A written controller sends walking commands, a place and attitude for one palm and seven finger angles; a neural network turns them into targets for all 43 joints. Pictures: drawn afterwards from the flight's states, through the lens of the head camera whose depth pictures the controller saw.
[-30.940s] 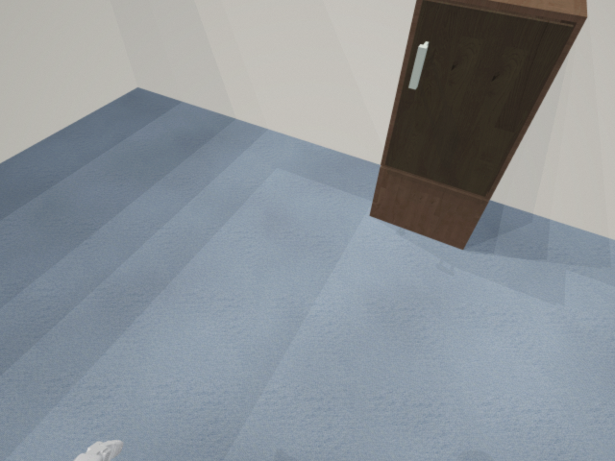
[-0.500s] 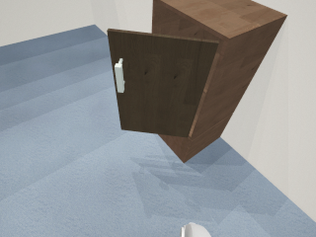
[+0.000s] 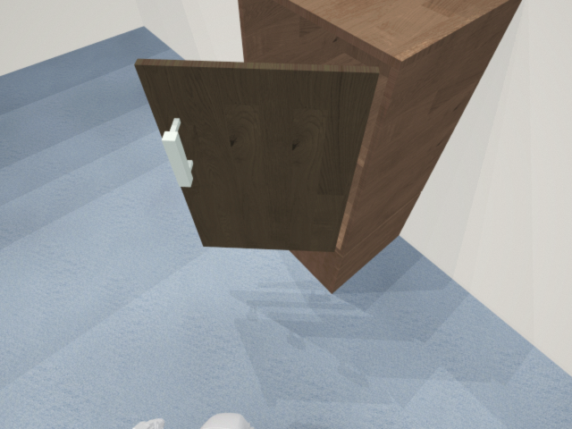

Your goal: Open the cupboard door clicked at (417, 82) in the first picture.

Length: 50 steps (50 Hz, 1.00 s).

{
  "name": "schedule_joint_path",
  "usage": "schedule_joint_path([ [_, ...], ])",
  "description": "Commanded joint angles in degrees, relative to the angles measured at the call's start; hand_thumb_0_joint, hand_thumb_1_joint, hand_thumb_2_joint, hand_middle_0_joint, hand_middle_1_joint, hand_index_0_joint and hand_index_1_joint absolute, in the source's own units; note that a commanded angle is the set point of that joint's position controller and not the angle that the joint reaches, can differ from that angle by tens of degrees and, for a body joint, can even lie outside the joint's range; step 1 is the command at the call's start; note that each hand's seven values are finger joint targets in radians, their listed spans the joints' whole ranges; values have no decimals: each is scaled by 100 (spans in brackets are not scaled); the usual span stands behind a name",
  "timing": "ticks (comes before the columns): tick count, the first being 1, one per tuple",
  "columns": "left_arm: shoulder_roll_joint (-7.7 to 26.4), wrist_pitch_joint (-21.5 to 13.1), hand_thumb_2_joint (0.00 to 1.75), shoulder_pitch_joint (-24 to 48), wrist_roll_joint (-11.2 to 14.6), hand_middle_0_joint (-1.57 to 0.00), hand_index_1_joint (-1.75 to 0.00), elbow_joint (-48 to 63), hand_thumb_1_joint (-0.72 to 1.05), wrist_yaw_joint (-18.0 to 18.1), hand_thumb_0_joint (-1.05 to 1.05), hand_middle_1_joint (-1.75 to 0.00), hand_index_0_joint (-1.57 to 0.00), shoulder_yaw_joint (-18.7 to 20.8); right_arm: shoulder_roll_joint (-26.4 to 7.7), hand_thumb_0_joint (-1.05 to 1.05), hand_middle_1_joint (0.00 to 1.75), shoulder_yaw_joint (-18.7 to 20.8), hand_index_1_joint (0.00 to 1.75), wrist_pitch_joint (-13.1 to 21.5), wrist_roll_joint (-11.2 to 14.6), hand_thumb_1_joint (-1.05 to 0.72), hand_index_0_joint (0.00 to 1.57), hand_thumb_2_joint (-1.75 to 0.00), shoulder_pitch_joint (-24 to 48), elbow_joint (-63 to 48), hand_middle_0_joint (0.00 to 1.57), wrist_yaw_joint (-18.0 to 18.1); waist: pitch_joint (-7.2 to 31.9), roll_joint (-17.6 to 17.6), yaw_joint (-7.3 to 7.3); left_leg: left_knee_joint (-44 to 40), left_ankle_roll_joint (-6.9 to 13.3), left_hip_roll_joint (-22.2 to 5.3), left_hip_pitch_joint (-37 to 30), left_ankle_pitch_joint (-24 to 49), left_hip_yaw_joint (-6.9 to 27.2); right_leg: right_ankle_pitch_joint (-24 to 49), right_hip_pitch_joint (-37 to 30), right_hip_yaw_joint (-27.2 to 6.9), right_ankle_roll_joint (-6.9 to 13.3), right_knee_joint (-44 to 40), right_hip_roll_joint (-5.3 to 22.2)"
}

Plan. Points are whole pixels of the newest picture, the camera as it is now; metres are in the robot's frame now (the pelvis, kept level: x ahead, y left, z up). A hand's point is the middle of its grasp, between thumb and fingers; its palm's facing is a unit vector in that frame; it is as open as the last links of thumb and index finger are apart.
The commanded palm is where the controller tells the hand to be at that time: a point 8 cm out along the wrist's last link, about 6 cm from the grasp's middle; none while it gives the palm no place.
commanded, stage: come to a stop and stand still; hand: left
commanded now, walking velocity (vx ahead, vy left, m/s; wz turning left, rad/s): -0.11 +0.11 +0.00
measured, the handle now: (181, 153) +0.59 +0.23 -0.02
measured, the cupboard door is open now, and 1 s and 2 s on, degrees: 47 47 47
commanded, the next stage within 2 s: look again from close up in 1.18 s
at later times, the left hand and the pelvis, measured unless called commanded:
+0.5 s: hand out of the picture +0.02 +0.28 -0.18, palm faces +0.01 -0.96 -0.28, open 7.3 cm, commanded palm none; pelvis -0.01 +0.06 -0.01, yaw -2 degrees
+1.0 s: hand out of the picture +0.03 +0.25 -0.16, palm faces -0.04 -0.95 -0.31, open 7.3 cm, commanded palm none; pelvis -0.03 +0.03 +0.00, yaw -1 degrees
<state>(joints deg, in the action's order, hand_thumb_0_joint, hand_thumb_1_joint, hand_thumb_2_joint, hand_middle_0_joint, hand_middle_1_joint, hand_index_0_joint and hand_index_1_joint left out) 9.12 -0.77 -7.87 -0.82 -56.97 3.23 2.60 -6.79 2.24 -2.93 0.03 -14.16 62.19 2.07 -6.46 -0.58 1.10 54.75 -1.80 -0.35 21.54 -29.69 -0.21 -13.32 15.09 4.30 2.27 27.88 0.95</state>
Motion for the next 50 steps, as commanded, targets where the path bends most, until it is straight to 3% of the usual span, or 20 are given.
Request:
schedule_joint_path([
  [1,912,36,90,-473,-49,-20,-30,194,90,-13,0,-30,-20,234,-389,0,30,148,30,-27,-23,-90,20,-90,-425,-300,20,-70,914,-856,-158,-166,-137,-6,1,377,-29,4323,-582,-861,868,-530,1477],
  [4,977,70,90,-323,-105,-20,-30,233,90,-43,0,-30,-20,276,-454,0,30,153,30,39,-37,-90,20,-90,-300,-436,20,-88,925,-1004,-92,-1092,-124,-8,-274,582,-100,3452,-459,-896,783,-410,1379],
  [6,1029,97,90,-270,-85,-20,-30,230,90,-79,0,-30,-20,278,-531,0,30,153,30,92,-50,-90,20,-90,-423,-425,20,-91,922,-967,23,-2067,-103,93,-905,1335,-229,2509,-159,-857,538,-204,1183],
  [7,990,127,90,-245,-48,-20,-30,220,90,-91,0,-30,-20,271,-635,0,30,163,30,137,-61,-90,20,-90,-555,-391,20,-104,927,-872,112,-2764,-61,-9,-1443,1983,-188,1658,215,-833,341,26,1091],
  [8,1370,114,90,-376,-5,-20,-30,724,90,0,0,-30,-20,1,-1452,0,30,191,30,213,-165,-90,20,-90,-267,-1119,20,-172,1200,868,218,-3559,99,-533,-1713,3108,386,833,-150,-609,-11,700,550],
  [9,991,161,90,-678,19,-20,-30,945,90,4,0,-30,-20,73,-1685,0,30,347,30,319,-209,-90,20,-90,177,-1451,20,-122,1822,1726,-34,-3121,482,-1223,-1426,3034,1044,-1275,398,-126,-237,1136,154],
  [10,841,192,90,-813,-43,-20,-30,905,90,-24,0,-30,-20,115,-1661,0,30,397,30,262,-246,-90,20,-90,357,-1612,20,-73,1817,1898,11,-3112,728,-1375,-1270,2816,1139,-1460,611,-183,-157,1307,110],
  [11,815,228,90,-922,-45,-20,-30,866,90,-68,0,-30,-20,54,-1606,0,30,350,30,183,-240,-90,20,-90,485,-1725,20,-82,1360,1546,-65,-3145,809,-1240,-798,1897,928,-1318,392,-123,-108,1134,102],
  [12,821,269,90,-1001,-110,-20,-30,825,90,-90,0,-30,-20,21,-1504,0,30,341,30,181,-218,-90,20,-90,633,-1769,20,-72,901,1620,-141,-3174,747,-1089,-212,1327,995,-1034,373,-68,-122,1111,34],
  [14,824,236,90,-1231,-167,-20,-30,775,90,-150,0,-30,-20,6,-1331,0,30,252,30,188,-209,-90,20,-90,593,-1866,20,-63,264,951,-215,-3035,656,-869,365,1206,802,-483,322,-140,-89,793,12],
  [16,921,137,90,-1180,-163,-20,-30,872,90,-152,0,-30,-20,-13,-1265,0,30,222,30,270,-158,-90,20,-90,307,-1893,20,-71,242,104,-142,-2692,506,-615,152,1773,534,-89,464,-540,-13,470,146],
  [17,995,113,90,-1114,-146,-20,-30,943,90,-152,0,-30,-20,-11,-1248,0,30,223,30,317,-143,-90,20,-90,158,-1907,20,-78,387,18,-51,-2671,480,-533,-65,1854,486,43,535,-660,17,450,216],
  [18,1010,103,90,-1058,-122,-20,-30,972,90,-158,0,-30,-20,-26,-1207,0,30,194,30,354,-137,-90,20,-90,111,-1872,20,-100,473,299,-48,-2836,489,-534,-199,1767,525,-40,494,-662,3,428,222],
  [21,1106,132,90,-1075,-109,-20,-30,988,90,-162,0,-30,-20,-10,-1492,0,30,263,30,375,-142,-90,20,-90,176,-1891,20,-106,387,535,-99,-3302,558,-766,-69,1257,778,-221,443,-414,-143,587,104],
  [23,1135,104,90,-1126,-109,-20,-30,964,90,-165,0,-30,-20,-12,-1537,0,30,254,30,408,-137,-90,20,-90,232,-1854,20,-112,445,576,-168,-3383,594,-759,-91,1295,783,-117,266,-433,-144,486,128],
  [27,1211,48,90,-1117,-85,-20,-30,870,90,-176,0,-30,-20,17,-1517,0,30,262,30,431,-125,-90,20,-90,150,-1727,20,-121,510,207,-132,-3397,544,-636,-178,1005,670,19,179,-595,-106,247,234],
  [29,1239,34,90,-1069,-82,-20,-30,833,90,-175,0,-30,-20,22,-1529,0,30,266,30,445,-124,-90,20,-90,127,-1621,20,-134,569,199,-129,-3478,537,-624,-242,884,655,-18,136,-645,-96,156,269],
  [38,1511,-37,90,-804,-70,-20,-30,615,90,-189,0,-30,-20,78,-1616,0,30,264,30,443,-122,-90,20,-90,-3,-1163,20,-154,492,-99,-69,-3425,449,-472,-369,583,516,-864,268,-1021,-13,-496,491],
  [42,1668,-62,90,-624,-52,-20,-30,494,90,-208,0,-30,-20,88,-1771,0,30,256,30,462,-124,-90,20,-90,-38,-948,20,-154,409,-117,-33,-3383,409,-423,-486,696,461,-1205,414,-1197,29,-749,564],
  [50,1789,-63,90,-386,-30,-20,-30,251,90,-223,0,-30,-20,56,-1911,0,30,181,30,469,-125,-90,20,-90,-51,-611,20,-160,295,27,-36,-3514,333,-456,-463,776,441,-1263,253,-1194,15,-969,590],
])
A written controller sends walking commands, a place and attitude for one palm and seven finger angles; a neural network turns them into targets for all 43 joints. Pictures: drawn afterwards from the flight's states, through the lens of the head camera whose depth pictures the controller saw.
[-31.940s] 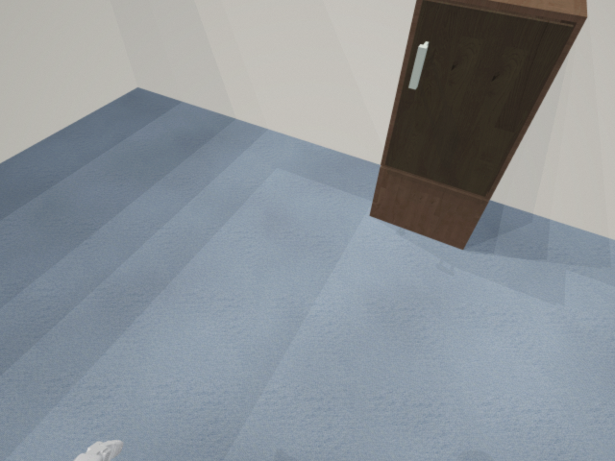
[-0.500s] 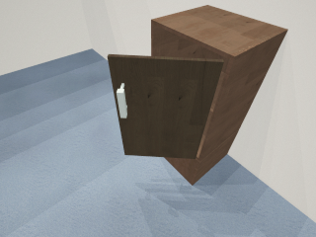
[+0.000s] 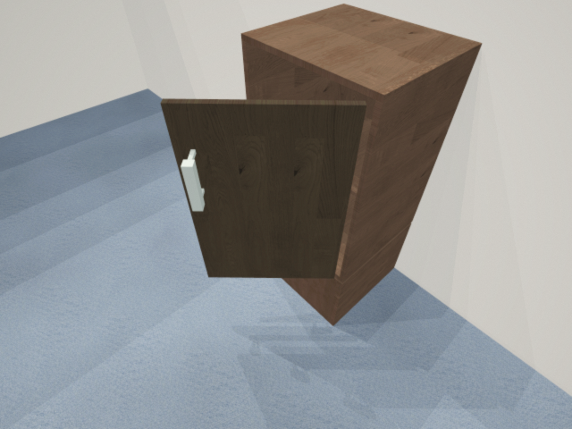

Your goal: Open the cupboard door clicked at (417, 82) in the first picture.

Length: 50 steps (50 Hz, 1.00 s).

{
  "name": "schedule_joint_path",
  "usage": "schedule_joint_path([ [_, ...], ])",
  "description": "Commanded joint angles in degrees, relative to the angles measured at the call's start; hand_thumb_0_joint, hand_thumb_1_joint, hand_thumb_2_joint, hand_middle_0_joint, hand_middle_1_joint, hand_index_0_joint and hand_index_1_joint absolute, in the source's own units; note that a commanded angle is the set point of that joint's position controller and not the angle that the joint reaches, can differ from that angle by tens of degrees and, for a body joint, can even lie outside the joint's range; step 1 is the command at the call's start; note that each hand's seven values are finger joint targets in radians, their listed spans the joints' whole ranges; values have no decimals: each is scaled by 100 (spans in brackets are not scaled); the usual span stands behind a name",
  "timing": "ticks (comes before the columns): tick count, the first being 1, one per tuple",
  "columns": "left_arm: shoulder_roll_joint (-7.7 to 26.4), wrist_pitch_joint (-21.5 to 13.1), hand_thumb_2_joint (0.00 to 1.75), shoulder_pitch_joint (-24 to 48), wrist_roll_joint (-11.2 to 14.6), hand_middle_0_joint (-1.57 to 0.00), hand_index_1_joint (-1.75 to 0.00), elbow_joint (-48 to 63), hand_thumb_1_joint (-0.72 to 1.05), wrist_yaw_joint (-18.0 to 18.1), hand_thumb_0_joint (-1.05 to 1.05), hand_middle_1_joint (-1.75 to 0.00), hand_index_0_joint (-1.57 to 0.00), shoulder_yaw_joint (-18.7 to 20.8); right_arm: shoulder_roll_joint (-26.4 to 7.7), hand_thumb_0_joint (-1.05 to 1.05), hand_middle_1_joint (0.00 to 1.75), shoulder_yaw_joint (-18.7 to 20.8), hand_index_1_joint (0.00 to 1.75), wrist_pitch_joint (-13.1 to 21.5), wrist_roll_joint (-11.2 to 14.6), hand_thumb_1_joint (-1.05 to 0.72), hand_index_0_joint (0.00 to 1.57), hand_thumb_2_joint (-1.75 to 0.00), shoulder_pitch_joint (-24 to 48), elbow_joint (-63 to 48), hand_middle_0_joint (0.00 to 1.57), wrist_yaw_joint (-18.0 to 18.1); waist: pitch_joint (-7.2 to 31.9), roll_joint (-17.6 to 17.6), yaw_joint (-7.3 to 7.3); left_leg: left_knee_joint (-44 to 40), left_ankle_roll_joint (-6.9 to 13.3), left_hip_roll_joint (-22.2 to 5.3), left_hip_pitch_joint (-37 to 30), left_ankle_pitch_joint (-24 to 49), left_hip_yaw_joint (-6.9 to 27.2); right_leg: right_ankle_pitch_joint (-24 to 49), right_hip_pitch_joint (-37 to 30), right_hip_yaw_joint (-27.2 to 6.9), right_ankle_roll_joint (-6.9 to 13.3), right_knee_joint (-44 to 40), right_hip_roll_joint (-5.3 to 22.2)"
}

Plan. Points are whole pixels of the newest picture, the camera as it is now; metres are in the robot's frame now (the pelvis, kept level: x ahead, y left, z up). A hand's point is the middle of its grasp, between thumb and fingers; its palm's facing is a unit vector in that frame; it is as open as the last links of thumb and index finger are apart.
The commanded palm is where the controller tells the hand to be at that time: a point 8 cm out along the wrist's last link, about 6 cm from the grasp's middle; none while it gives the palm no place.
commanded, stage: come to a stop and stand still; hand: left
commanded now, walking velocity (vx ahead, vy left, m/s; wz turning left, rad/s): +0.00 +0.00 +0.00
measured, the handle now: (195, 180) +0.62 +0.22 -0.02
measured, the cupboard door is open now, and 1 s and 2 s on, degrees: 47 47 47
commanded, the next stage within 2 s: look again from close up in 0.18 s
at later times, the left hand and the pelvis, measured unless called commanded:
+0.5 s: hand out of the picture +0.07 +0.22 -0.15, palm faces +0.00 -0.95 -0.30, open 7.3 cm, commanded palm none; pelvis +0.02 +0.00 +0.01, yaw +1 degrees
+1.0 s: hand out of the picture +0.07 +0.22 -0.16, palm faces +0.01 -0.96 -0.28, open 7.3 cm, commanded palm none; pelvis +0.04 +0.00 +0.01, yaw +1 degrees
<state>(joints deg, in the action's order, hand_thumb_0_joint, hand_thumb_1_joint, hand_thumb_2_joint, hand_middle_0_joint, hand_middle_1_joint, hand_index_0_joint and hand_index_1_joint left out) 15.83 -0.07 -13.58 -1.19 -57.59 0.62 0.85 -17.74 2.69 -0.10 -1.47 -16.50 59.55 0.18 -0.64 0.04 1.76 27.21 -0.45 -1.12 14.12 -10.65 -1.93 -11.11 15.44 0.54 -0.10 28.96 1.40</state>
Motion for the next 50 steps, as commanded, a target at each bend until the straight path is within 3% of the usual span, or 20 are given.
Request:
schedule_joint_path([
  [1,1118,-132,90,205,9,-20,-30,276,90,36,0,-30,-20,227,-829,0,30,126,30,189,22,-90,20,-90,179,-307,20,31,-263,12,-110,-772,188,-374,274,-1090,613,-1465,166,-820,251,-1097,550],
  [4,1142,-139,90,243,14,-20,-30,201,90,39,0,-30,-20,214,-836,0,30,111,30,176,32,-90,20,-90,197,-227,20,27,-269,-148,-103,-704,165,-353,153,-876,539,-1461,169,-839,244,-1226,591],
  [11,1120,-139,90,369,29,-20,-30,77,90,41,0,-30,-20,177,-871,0,30,67,30,175,39,-90,20,-90,276,-82,20,28,-228,-85,-105,-820,131,-392,15,-625,558,-1168,3,-754,205,-1274,560],
  [20,1014,-166,90,332,35,-20,-30,-77,90,63,0,-30,-20,132,-823,0,30,8,30,215,69,-90,20,-90,432,24,20,56,87,-57,-141,-881,120,-517,-297,258,573,-4,-467,-524,162,-1140,541],
  [30,902,-138,90,238,25,-20,-30,-203,90,77,0,-30,-20,97,-746,0,30,-21,30,185,71,-90,20,-90,601,89,20,71,-77,48,-158,-1031,98,-521,-363,189,573,44,-478,-454,117,-1200,533],
  [40,845,-150,90,190,24,-20,-30,-278,90,77,0,-30,-20,82,-717,0,30,-42,30,208,72,-90,20,-90,655,120,20,92,102,90,-167,-1022,100,-562,-551,579,554,461,-639,-403,110,-1151,535],
  [45,824,-140,90,165,21,-20,-30,-304,90,79,0,-30,-20,83,-684,0,30,-54,30,206,76,-90,20,-90,647,154,20,99,-12,33,-181,-1069,94,-564,-515,508,545,401,-634,-389,100,-1184,539],
  [47,421,-95,90,-75,34,-20,-30,-426,90,90,0,-30,-20,-9,-263,0,30,-159,30,151,49,-90,20,-90,418,264,20,82,12,-39,-180,-1018,36,-491,-499,117,446,-36,-630,-407,60,-1234,539],
  [50,404,-33,90,-273,0,-20,-30,-436,90,73,0,-30,-20,29,-170,0,30,-150,30,84,17,-90,20,-90,190,309,20,54,-175,-138,-208,-827,50,-348,-347,-776,309,-1107,-396,-550,139,-1210,544],
])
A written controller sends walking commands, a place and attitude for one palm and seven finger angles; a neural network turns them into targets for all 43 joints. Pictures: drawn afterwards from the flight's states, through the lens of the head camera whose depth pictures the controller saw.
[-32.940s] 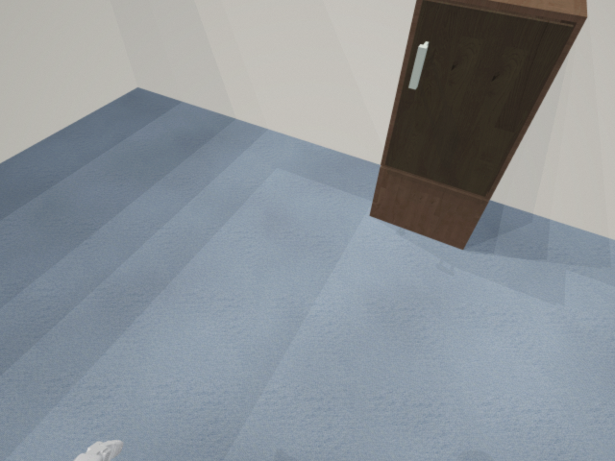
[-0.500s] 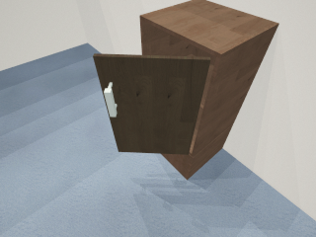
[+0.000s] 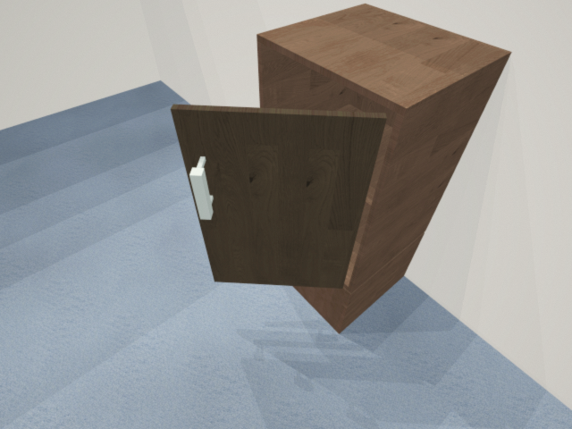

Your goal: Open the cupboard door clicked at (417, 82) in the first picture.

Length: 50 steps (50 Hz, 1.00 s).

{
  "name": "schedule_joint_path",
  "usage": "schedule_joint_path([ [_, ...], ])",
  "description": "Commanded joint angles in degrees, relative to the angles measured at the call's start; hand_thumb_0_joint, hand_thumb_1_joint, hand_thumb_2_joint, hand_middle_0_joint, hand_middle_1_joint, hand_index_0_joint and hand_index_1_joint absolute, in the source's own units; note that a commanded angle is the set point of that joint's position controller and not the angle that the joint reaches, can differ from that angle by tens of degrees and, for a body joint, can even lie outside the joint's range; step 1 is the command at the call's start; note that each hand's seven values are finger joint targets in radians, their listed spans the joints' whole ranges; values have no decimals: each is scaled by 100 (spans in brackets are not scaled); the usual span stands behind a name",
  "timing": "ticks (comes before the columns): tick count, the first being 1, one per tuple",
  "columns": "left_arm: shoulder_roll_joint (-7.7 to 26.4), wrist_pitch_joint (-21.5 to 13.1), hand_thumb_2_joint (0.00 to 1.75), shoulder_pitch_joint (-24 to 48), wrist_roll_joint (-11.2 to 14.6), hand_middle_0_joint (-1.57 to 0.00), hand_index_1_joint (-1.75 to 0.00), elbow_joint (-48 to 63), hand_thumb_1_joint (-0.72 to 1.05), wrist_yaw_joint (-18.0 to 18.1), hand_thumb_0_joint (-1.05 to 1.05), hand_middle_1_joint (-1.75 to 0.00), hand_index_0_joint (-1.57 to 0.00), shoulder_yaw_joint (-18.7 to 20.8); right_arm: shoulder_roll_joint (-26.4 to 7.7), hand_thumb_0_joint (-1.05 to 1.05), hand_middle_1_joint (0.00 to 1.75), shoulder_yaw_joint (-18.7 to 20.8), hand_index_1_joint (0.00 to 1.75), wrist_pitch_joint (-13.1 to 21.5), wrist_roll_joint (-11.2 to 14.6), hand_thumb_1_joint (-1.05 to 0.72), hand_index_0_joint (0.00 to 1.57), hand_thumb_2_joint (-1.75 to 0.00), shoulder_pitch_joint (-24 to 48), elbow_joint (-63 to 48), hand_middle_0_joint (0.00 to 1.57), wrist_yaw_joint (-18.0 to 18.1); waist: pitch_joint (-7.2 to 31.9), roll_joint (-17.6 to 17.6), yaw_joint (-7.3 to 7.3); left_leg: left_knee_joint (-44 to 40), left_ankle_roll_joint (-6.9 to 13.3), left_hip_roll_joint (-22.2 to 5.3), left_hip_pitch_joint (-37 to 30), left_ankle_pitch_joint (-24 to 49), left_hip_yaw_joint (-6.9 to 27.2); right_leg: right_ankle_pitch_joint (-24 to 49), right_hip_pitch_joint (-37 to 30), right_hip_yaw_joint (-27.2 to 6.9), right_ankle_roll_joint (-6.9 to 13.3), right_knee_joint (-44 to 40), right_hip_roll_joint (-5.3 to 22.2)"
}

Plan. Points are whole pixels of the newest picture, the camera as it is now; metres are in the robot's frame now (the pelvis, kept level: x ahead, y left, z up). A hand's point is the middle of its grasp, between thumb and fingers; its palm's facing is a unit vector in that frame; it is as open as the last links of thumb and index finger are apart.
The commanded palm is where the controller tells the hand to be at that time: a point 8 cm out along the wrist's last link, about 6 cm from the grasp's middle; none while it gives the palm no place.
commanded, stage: come to a stop and stand still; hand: left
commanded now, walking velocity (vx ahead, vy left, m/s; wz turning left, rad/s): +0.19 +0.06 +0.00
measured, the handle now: (204, 188) +0.58 +0.21 -0.03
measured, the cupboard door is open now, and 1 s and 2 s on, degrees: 47 47 47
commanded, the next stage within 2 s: look again from close up in 1.16 s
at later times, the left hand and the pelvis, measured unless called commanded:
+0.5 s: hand out of the picture +0.06 +0.20 -0.18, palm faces -0.03 -0.97 -0.23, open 7.3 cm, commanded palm none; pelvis +0.05 +0.02 -0.01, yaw -2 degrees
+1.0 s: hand out of the picture +0.10 +0.19 -0.18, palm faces -0.03 -0.97 -0.24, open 7.3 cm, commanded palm none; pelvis +0.05 +0.00 -0.01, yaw -2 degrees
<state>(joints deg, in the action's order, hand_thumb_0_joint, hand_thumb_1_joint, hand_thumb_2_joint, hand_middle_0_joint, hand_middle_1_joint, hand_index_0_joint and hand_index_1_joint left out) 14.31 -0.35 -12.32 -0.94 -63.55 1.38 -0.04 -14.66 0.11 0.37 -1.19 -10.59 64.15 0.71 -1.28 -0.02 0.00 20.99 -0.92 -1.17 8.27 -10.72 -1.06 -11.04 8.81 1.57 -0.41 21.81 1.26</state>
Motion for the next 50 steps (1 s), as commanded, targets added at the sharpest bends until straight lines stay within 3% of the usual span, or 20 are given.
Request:
schedule_joint_path([
  [1,596,7,90,-440,-35,-20,-30,177,90,-16,0,-30,-20,149,-459,0,30,112,30,23,-19,-90,20,-90,-447,-160,20,-8,-280,-210,-48,-142,103,-287,408,-1044,188,-1429,356,-735,204,-537,577],
  [3,606,26,90,-524,-41,-20,-30,195,90,-22,0,-30,-20,181,-387,0,30,115,30,13,-21,-90,20,-90,-505,-192,20,-9,-521,-388,-56,-24,125,-234,536,-1044,135,-1634,537,-868,272,-588,605],
  [4,414,-242,90,-1030,-38,-20,-30,-67,90,203,0,-30,-20,70,-391,0,30,31,30,73,-8,-90,20,-90,24,-458,20,-46,-780,-315,-273,1082,-5,-223,846,-762,4,165,619,-1152,164,-519,829],
  [5,802,-285,90,-607,-24,-20,-30,313,90,165,0,-30,-20,96,-10,0,30,6,30,30,9,-90,20,-90,-323,-692,20,-86,-509,-407,83,1246,20,-114,775,-1136,-5,-546,823,-1425,459,-690,1158],
  [6,702,-261,90,-328,-14,-20,-30,431,90,131,0,-30,-20,98,17,0,30,11,30,41,9,-90,20,-90,-518,-647,20,-69,-651,67,197,980,43,-176,494,-920,20,-1213,1264,-1188,587,-641,1073],
  [7,647,-250,90,-221,3,-20,-30,435,90,112,0,-30,-20,93,-23,0,30,-7,30,65,20,-90,20,-90,-794,-560,20,-85,-645,200,283,739,82,-284,492,-522,134,-1355,1331,-847,524,-348,749],
  [8,487,-252,90,-257,-18,-20,-30,470,90,110,0,-30,-20,100,-2,0,30,-16,30,148,-4,-90,20,-90,-993,-542,20,-89,-499,729,216,549,121,-401,554,296,292,-477,1036,-559,460,178,528],
  [9,396,-225,90,-437,7,-20,-30,451,90,104,0,-30,-20,71,-91,0,30,-31,30,171,13,-90,20,-90,-993,-587,20,-56,-226,756,119,412,227,-527,653,402,446,-437,618,-442,382,416,349],
  [12,134,-152,90,-733,13,-20,-30,302,90,101,0,-30,-20,32,-174,0,30,-23,30,206,34,-90,20,-90,-895,-674,20,28,-100,524,-36,246,363,-627,698,611,512,-356,297,-273,304,657,225],
  [14,84,-139,90,-724,17,-20,-30,282,90,102,0,-30,-20,38,-153,0,30,-22,30,227,32,-90,20,-90,-944,-638,20,61,-76,376,-51,282,382,-609,622,1010,494,-101,211,-261,281,740,250],
  [19,41,-121,90,-700,27,-20,-30,239,90,124,0,-30,-20,53,-17,0,30,3,30,209,48,-90,20,-90,-1042,-479,20,98,-177,-155,-10,359,337,-489,399,1091,312,594,278,-381,246,692,363],
  [24,80,-110,90,-675,32,-20,-30,240,90,147,0,-30,-20,98,54,0,30,28,30,216,47,-90,20,-90,-1062,-329,20,121,11,32,-20,391,329,-465,147,1671,216,1131,114,-362,216,776,405],
  [34,227,-98,90,-471,20,-20,-30,287,90,153,0,-30,-20,149,-3,0,30,94,30,157,44,-90,20,-90,-809,-293,20,155,102,17,0,426,268,-459,-138,1782,75,1906,10,-439,233,683,475],
  [37,270,-80,90,-375,20,-20,-30,311,90,138,0,-30,-20,163,-50,0,30,97,30,144,39,-90,20,-90,-692,-321,20,156,67,171,-3,357,254,-466,-140,1634,72,1767,34,-469,241,612,475],
  [38,282,-88,90,-373,10,-20,-30,325,90,139,0,-30,-20,166,-28,0,30,102,30,142,37,-90,20,-90,-666,-311,20,156,53,38,6,363,260,-470,-152,1654,80,1859,16,-457,246,595,460],
  [50,445,-94,90,-199,14,-20,-30,389,90,92,0,-30,-20,161,-215,0,30,114,30,103,41,-90,20,-90,-345,-348,20,125,25,-75,-3,213,204,-470,-167,1049,86,1654,36,-591,243,297,501],
])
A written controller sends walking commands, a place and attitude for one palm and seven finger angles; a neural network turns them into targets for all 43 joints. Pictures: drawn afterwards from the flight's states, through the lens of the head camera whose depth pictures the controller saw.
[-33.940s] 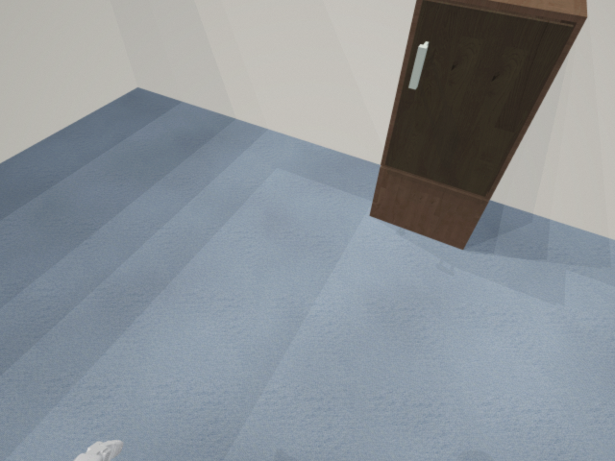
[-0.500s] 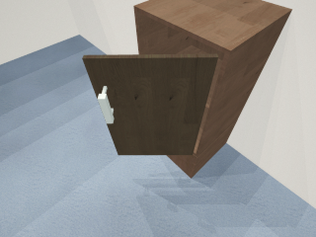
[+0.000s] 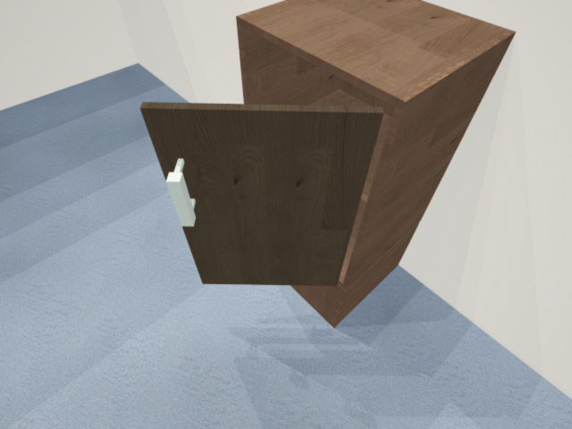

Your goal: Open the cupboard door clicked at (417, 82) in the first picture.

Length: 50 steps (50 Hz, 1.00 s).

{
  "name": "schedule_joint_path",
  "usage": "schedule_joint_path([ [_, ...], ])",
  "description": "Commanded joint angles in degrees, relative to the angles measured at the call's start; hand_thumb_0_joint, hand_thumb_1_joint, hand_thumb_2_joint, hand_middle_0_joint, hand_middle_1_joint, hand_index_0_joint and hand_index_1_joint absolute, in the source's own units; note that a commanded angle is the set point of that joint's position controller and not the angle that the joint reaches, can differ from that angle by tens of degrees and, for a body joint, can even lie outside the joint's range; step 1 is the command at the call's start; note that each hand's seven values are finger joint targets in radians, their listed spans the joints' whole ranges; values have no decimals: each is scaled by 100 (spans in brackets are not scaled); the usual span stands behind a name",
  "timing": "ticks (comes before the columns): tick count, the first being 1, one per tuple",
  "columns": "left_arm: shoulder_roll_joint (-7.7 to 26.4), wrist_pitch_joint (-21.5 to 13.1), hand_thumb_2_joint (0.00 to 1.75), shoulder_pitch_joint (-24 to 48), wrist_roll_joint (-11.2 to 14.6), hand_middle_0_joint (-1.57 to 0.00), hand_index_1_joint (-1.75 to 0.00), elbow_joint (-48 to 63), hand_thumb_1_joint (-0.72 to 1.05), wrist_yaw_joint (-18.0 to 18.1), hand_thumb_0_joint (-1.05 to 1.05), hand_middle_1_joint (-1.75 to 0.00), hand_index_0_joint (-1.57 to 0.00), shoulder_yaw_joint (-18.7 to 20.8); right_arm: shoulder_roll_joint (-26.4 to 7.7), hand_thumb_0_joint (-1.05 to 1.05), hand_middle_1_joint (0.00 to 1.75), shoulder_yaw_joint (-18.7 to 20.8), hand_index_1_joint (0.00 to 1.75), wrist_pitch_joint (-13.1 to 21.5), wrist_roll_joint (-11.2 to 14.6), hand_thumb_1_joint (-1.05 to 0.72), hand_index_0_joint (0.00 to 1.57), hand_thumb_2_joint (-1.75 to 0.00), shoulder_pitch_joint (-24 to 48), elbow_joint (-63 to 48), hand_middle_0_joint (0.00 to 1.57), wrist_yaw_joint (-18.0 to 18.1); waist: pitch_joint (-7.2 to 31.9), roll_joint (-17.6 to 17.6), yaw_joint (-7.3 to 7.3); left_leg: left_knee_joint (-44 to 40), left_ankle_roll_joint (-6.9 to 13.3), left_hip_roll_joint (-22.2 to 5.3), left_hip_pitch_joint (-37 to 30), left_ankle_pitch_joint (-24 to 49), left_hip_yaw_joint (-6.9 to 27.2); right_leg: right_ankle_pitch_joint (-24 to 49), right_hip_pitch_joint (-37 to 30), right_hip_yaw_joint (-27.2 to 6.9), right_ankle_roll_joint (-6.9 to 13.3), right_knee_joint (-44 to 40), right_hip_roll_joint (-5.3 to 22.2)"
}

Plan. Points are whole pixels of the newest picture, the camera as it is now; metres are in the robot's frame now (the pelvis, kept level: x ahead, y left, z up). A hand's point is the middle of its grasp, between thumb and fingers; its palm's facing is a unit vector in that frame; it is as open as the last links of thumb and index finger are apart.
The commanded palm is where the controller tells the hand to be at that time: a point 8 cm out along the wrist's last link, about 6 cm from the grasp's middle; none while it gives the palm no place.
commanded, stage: come to a stop and stand still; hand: left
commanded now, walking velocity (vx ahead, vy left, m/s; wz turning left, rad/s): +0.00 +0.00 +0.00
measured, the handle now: (184, 192) +0.52 +0.23 -0.02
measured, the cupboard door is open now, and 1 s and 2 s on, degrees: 47 47 47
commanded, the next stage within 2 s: look again from close up in 0.16 s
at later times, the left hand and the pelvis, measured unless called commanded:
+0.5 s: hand out of the picture +0.01 +0.19 -0.17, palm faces +0.01 -0.97 -0.24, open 7.3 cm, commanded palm none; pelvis -0.02 -0.01 +0.00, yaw +0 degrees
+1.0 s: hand out of the picture +0.08 +0.20 -0.10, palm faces +0.26 -0.94 -0.22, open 7.4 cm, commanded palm +0.06 +0.24 -0.07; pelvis -0.03 -0.01 +0.00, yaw +2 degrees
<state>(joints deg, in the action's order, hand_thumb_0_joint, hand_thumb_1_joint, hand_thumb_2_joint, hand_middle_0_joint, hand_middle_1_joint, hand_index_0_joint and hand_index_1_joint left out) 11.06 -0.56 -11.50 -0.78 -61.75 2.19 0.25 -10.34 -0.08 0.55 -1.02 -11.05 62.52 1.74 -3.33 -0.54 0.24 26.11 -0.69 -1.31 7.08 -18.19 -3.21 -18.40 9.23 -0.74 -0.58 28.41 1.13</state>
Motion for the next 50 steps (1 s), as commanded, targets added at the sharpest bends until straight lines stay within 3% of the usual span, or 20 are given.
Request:
schedule_joint_path([
  [1,771,-70,90,-245,2,-20,-30,214,90,7,0,-30,-20,133,-664,0,30,126,30,78,22,-90,20,-90,-282,-176,20,19,174,-20,-19,-335,172,-460,-13,1693,310,2279,23,-359,262,-396,509],
  [14,859,-101,90,-247,6,-20,-30,159,90,-21,0,-30,-20,143,-726,0,30,123,30,102,27,-90,20,-90,-248,-65,20,6,280,77,-45,-441,163,-485,-47,1630,347,2076,-45,-342,261,-528,512],
  [23,865,-99,90,-220,0,-20,-30,114,90,-40,0,-30,-20,127,-712,0,30,113,30,97,30,-90,20,-90,-249,-3,20,-6,110,-24,-48,-573,164,-489,67,1327,387,1659,70,-379,259,-658,484],
  [26,877,-95,90,-210,12,-20,-30,98,90,-47,0,-30,-20,127,-753,0,30,110,30,102,23,-90,20,-90,-236,1,20,-10,129,122,-61,-609,155,-490,96,1210,401,1435,108,-402,257,-683,490],
  [44,881,-110,90,-165,-2,-20,-30,89,90,-62,0,-30,-20,139,-775,0,30,114,30,117,21,-90,20,-90,-263,25,20,-19,116,36,-59,-657,147,-487,155,1229,441,1361,150,-388,250,-730,497],
  [45,666,-212,90,-909,-30,-20,-30,-153,90,191,0,-30,-20,84,-777,0,30,151,30,167,96,-90,20,-90,8,-320,20,-64,496,66,-189,640,2,-571,289,1759,156,3660,-58,-619,118,-579,874],
  [46,2343,-1490,89,3475,1056,-20,-32,8569,88,191,0,-32,-20,1440,-1444,0,30,284,30,1007,333,-90,20,-90,-228,-2186,20,176,3260,1014,310,-117,159,190,-902,2510,212,3488,-730,-48,270,-45,259],
  [47,1807,-1186,88,287,593,-20,-33,6735,85,313,0,-33,-20,1302,-986,0,30,203,30,1477,234,-90,20,-90,180,-1975,20,384,2828,1693,-248,-147,256,6,-1161,3345,43,2415,-478,94,364,144,1],
  [48,1296,-987,87,143,811,-21,-34,6236,83,523,0,-34,-21,998,-1049,0,30,218,30,1595,310,-90,20,-90,208,-1636,20,398,2261,1578,-85,14,64,-24,-547,2634,87,1606,-129,408,296,21,-5],
  [49,-268,-530,86,-1368,981,-21,-36,5096,81,428,0,-36,-21,177,-737,0,30,205,30,1573,386,-90,20,-90,90,-1648,20,358,1305,589,96,-30,116,-68,-17,2110,165,1353,426,560,161,-53,-24],
  [50,138,-773,85,-5,1107,-21,-37,5975,78,307,0,-37,-21,509,-1019,0,30,265,30,1633,375,-90,20,-90,252,-2139,20,303,333,115,229,70,122,-21,622,1502,364,1121,931,589,87,-56,13],
])
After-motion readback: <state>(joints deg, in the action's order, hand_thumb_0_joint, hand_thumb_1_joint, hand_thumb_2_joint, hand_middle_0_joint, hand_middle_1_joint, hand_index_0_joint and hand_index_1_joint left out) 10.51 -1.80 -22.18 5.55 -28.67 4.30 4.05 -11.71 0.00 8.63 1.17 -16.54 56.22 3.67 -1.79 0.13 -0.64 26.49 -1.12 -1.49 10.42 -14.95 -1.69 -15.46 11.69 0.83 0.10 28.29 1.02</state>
